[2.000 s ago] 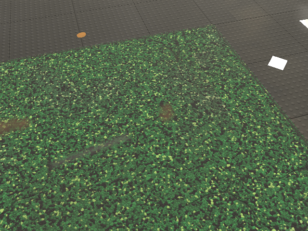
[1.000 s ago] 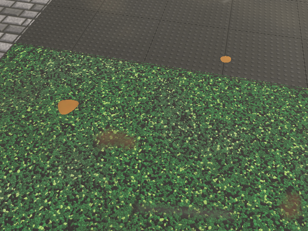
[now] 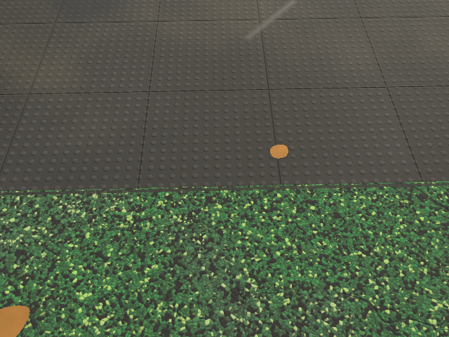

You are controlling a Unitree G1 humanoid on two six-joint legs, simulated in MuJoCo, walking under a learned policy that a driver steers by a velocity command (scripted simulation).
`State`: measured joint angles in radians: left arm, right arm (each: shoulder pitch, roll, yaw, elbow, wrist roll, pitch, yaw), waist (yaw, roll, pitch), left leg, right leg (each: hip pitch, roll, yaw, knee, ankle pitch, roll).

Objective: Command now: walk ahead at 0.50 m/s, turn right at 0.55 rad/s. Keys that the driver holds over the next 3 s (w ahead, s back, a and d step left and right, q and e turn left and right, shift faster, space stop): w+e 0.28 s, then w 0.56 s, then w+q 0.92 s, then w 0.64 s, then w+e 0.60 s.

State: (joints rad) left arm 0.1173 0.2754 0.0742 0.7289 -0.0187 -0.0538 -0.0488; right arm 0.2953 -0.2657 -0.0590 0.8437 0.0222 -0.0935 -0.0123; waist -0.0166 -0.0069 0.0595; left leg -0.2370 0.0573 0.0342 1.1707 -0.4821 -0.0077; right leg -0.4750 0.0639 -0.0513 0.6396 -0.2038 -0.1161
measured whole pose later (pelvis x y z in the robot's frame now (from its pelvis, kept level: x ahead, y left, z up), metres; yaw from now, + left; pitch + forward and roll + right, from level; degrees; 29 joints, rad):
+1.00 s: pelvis +0.52 -0.08 +0.01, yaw -14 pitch +2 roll +1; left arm 0.08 0.25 0.04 0.65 0.00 -0.09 -0.02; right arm 0.39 -0.29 -0.04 0.87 0.03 -0.07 0.00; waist -0.06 0.02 0.02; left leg -0.28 0.00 -0.06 1.00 -0.47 0.02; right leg -0.43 0.00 -0.05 0.56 -0.17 -0.05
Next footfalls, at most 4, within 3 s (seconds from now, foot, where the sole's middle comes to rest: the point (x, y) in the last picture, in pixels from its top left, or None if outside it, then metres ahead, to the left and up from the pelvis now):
0.40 left None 0.42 0.11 -0.75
0.92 right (301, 276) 0.61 -0.21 -0.75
1.46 left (231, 189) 0.93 -0.01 -0.75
1.94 right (270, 124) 1.24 -0.17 -0.75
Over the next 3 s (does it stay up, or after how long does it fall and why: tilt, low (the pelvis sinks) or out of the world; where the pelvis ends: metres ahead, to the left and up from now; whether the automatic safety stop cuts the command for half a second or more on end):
stays up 1.58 0.04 0.00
